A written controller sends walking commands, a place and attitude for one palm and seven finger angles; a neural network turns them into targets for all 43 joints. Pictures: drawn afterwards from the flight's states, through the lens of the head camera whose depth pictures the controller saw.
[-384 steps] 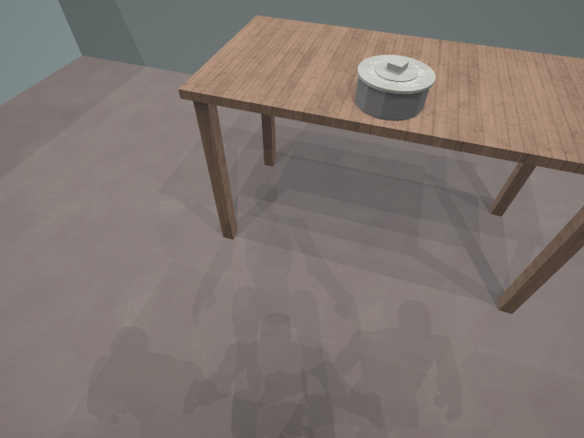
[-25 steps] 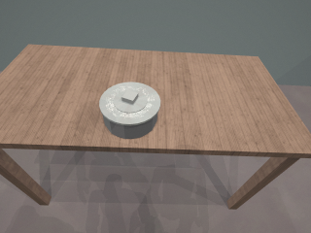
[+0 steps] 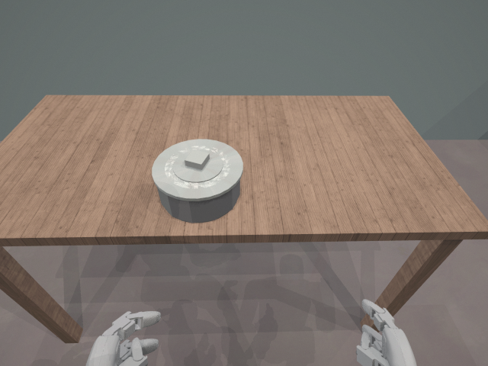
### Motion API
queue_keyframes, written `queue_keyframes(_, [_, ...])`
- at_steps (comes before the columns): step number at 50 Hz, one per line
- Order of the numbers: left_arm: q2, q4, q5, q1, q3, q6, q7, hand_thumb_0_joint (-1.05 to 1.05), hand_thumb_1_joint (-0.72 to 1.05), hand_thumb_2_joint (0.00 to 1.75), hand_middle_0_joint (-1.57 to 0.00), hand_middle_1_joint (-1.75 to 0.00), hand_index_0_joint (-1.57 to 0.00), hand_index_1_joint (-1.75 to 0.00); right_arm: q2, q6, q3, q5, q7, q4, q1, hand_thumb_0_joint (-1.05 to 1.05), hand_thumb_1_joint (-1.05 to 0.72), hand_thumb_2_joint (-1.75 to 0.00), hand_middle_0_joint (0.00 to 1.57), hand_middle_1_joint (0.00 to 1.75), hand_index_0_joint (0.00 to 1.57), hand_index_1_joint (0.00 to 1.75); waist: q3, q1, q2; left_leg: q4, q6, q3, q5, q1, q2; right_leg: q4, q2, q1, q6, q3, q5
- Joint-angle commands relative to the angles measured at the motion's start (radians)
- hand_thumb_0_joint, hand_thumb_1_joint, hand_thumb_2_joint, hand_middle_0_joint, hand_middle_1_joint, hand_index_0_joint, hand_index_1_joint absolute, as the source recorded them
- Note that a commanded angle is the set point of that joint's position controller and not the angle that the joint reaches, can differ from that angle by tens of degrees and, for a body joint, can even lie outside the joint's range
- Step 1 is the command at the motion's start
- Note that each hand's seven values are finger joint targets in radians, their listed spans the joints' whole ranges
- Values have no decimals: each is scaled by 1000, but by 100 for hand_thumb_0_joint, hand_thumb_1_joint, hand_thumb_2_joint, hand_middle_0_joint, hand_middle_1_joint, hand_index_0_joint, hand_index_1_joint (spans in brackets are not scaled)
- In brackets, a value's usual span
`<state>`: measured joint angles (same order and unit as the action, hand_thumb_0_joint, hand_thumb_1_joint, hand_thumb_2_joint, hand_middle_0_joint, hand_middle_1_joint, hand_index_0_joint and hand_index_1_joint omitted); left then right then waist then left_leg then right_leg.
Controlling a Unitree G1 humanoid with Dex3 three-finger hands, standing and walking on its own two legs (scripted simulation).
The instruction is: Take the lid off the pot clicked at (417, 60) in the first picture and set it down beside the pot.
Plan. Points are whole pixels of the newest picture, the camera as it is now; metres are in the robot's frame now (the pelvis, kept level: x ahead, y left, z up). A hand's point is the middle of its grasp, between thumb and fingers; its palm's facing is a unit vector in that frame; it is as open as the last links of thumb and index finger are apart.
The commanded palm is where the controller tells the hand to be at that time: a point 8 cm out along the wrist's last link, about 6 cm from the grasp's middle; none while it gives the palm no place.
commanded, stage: lift the closed hand beside the body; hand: left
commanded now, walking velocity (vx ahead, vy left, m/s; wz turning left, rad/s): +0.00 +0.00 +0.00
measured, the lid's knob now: (197, 159) +0.52 +0.14 +0.06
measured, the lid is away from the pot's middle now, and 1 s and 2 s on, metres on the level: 0.00 0.00 0.00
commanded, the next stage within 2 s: raise the hand higher, near the body in 0.28 s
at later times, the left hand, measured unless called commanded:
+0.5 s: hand (108, 365) +0.13 +0.20 +0.01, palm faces +0.30 -0.88 -0.38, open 3.1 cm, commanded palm +0.08 +0.24 +0.04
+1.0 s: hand (96, 327) +0.16 +0.21 +0.07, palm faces +0.33 -0.86 -0.39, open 3.1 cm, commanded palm +0.11 +0.25 +0.10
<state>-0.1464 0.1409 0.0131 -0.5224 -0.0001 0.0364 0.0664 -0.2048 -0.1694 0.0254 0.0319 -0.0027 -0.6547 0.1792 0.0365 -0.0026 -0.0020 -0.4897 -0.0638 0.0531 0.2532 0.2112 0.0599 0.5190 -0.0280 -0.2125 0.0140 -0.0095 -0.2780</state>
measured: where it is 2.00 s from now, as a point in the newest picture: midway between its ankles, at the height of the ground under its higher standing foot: outside the picture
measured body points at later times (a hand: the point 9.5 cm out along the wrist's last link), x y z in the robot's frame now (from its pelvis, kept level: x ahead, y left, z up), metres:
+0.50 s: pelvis +0.01 -0.04 +0.00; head +0.01 -0.06 +0.45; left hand +0.11 +0.25 +0.03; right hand +0.19 -0.24 -0.09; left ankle +0.01 +0.07 -0.74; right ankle +0.00 -0.13 -0.74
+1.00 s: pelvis +0.02 -0.03 +0.00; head +0.01 -0.05 +0.45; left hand +0.14 +0.25 +0.09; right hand +0.24 -0.23 -0.07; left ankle +0.01 +0.07 -0.74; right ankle +0.00 -0.13 -0.74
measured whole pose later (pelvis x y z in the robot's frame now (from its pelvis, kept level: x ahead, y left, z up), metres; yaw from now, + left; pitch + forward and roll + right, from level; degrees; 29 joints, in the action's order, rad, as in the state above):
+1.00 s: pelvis +0.02 -0.03 +0.00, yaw +2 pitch -3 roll +0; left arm -0.28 -0.29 0.03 -0.65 -0.17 0.08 0.08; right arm -0.20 -0.14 0.01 0.01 -0.07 -0.60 0.17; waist -0.02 -0.07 -0.06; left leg -0.45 -0.03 0.00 0.26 0.14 0.02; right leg 0.43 0.01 -0.11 -0.02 -0.06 -0.27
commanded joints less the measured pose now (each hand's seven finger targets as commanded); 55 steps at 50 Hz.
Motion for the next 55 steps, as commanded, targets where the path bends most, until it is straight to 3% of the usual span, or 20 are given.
queue_keyframes(1, [-156, -258, 4, -29, -112, 79, 16, 0, 90, 90, -99, -116, -99, -116, -108, -17, 18, 1, -20, 232, -92, 0, -90, -90, 20, 30, 20, 30, -116, -23, -91, 121, 64, -77, 48, 66, -76, -108, 12, -59, -41, -37, 15])
queue_keyframes(3, [-127, -284, 8, 30, -74, 85, 12, 0, 90, 90, -108, -126, -108, -126, -105, -13, 9, 0, -28, 242, -71, 0, -90, -90, 20, 30, 20, 30, -124, -3, -142, 112, 56, -82, 90, 49, -67, -118, 17, -80, -41, -33, -2])
queue_keyframes(5, [-149, -341, 11, -2, -97, 91, 16, 0, 90, 90, -117, -136, -117, -136, -105, -15, 7, -9, -38, 254, -48, 0, -90, -90, 20, 30, 20, 30, -41, -13, -156, 94, 51, -79, 38, -2, -60, -120, 21, -52, -45, -31, 21])
queue_keyframes(6, [-181, -385, 15, -1, -126, 92, 21, 0, 90, 90, -121, -140, -121, -140, -109, -15, 9, -11, -42, 264, -44, 0, -90, -90, 20, 30, 20, 30, 2, -14, -133, 80, 49, -76, 19, -15, -59, -125, 24, -44, -43, -34, 29])
queue_keyframes(8, [-176, -415, 20, -16, -123, 87, 25, 0, 90, 90, -130, -150, -130, -150, -106, -13, 5, -17, -55, 272, -50, 0, -90, -90, 20, 30, 20, 30, 35, -14, -62, 63, 41, -69, -30, -32, -56, -130, 24, -26, -38, -32, 53])
queue_keyframes(12, [-159, -327, 16, -38, -124, 66, 25, 0, 90, 90, -130, -150, -130, -150, -110, 1, 4, -18, -67, 254, -59, 0, -90, -90, 20, 30, 20, 30, -8, -4, 42, 40, 32, -57, -60, -8, -47, -140, 25, -48, -26, -36, 80])
queue_keyframes(16, [-252, -425, 17, -80, -219, 69, 34, 0, 90, 90, -130, -150, -130, -150, -106, -6, 6, -19, -77, 245, -82, 0, -90, -90, 20, 30, 20, 30, 59, -42, -34, 38, 30, -50, -131, -53, -47, -136, 12, 14, -29, -24, 147])
queue_keyframes(17, [-244, -450, 18, -94, -215, 69, 34, 0, 90, 90, -130, -150, -130, -150, -99, -10, 2, -21, -78, 245, -85, 0, -90, -90, 20, 30, 20, 30, 81, -45, -42, 42, 29, -51, -154, -59, -47, -130, 9, 37, -30, -27, 170])
queue_keyframes(19, [-239, -440, 21, -134, -225, 61, 35, 0, 90, 90, -130, -150, -130, -150, -91, -10, 2, -21, -80, 230, -94, 0, -90, -90, 20, 30, 20, 30, 67, -51, -16, 43, 27, -51, -187, -61, -49, -130, 5, 48, -27, -28, 201])
queue_keyframes(21, [-240, -387, 17, -165, -239, 52, 35, 0, 90, 90, -130, -150, -130, -150, -90, -4, 8, -17, -81, 214, -108, 0, -90, -90, 20, 30, 20, 30, 2, -50, 14, 41, 27, -49, -186, -49, -54, -147, 7, 20, -24, -28, 200])
queue_keyframes(22, [-213, -362, 16, -170, -210, 51, 30, 0, 90, 90, -130, -150, -130, -150, -89, -3, 8, -17, -81, 209, -111, 0, -90, -90, 20, 30, 20, 30, -18, -43, 43, 43, 24, -46, -176, -38, -54, -148, 5, 10, -19, -32, 196])
queue_keyframes(26, [-276, -451, 18, -193, -274, 75, 29, 0, 90, 90, -130, -150, -130, -150, -88, -11, 18, -14, -81, 204, -125, 0, -90, -90, 20, 30, 20, 30, 13, -63, 10, 47, 22, -43, -196, -67, -55, -155, -1, 38, -19, -23, 201])
queue_keyframes(29, [-268, -523, 17, -196, -263, 88, 33, 0, 90, 90, -130, -150, -130, -150, -84, -26, 16, -15, -83, 204, -119, 0, -90, -90, 20, 30, 20, 30, 38, -63, -47, 53, 22, -42, -220, -105, -57, -152, -3, 44, -20, -24, 209])
queue_keyframes(33, [-246, -485, 16, -203, -246, 88, 32, 0, 90, 90, -130, -150, -130, -150, -89, -28, 23, -11, -82, 193, -111, 0, -90, -90, 20, 30, 20, 30, -1, -54, 0, 60, 20, -40, -214, -104, -60, -160, 1, 23, -17, -31, 206])
queue_keyframes(36, [-275, -513, 17, -196, -280, 99, 32, 0, 90, 90, -130, -150, -130, -150, -89, -25, 28, -11, -83, 193, -118, 0, -90, -90, 20, 30, 20, 30, -21, -59, 23, 62, 20, -38, -210, -104, -60, -173, 4, 19, -16, -29, 204])
queue_keyframes(41, [-296, -609, 17, -142, -294, 111, 38, 0, 90, 90, -130, -150, -130, -150, -88, -32, 17, -14, -83, 202, -114, 0, -90, -90, 20, 30, 20, 30, -2, -59, -56, 74, 22, -43, -221, -138, -60, -177, 5, 28, -22, -28, 199])
queue_keyframes(44, [-254, -602, 18, -159, -260, 109, 33, 0, 90, 90, -130, -150, -130, -150, -85, -32, 13, -16, -77, 204, -107, 0, -90, -90, 20, 30, 20, 30, -2, -55, -44, 82, 24, -49, -249, -141, -65, -162, 6, 39, -22, -40, 220])
queue_keyframes(47, [-258, -618, 18, -127, -259, 110, 28, 0, 90, 90, -130, -150, -130, -150, -89, -23, 12, -16, -70, 213, -112, 0, -90, -90, 20, 30, 20, 30, -23, -50, -26, 87, 25, -48, -239, -132, -67, -169, 10, 33, -22, -40, 214])
queue_keyframes(51, [-307, -680, 21, -95, -313, 116, 36, 0, 90, 90, -130, -150, -130, -150, -92, -21, 6, -19, -69, 220, -113, 0, -90, -90, 20, 30, 20, 30, 4, -61, -34, 91, 29, -59, -253, -141, -69, -164, 12, 55, -24, -39, 218])
queue_keyframes(55, [-276, -679, 22, -78, -287, 112, 36, 0, 90, 90, -130, -150, -130, -150, -88, -17, -4, -20, -65, 219, -109, 0, -90, -90, 20, 30, 20, 30, -11, -57, -61, 103, 33, -65, -242, -138, -73, -163, 10, 50, -27, -43, 192])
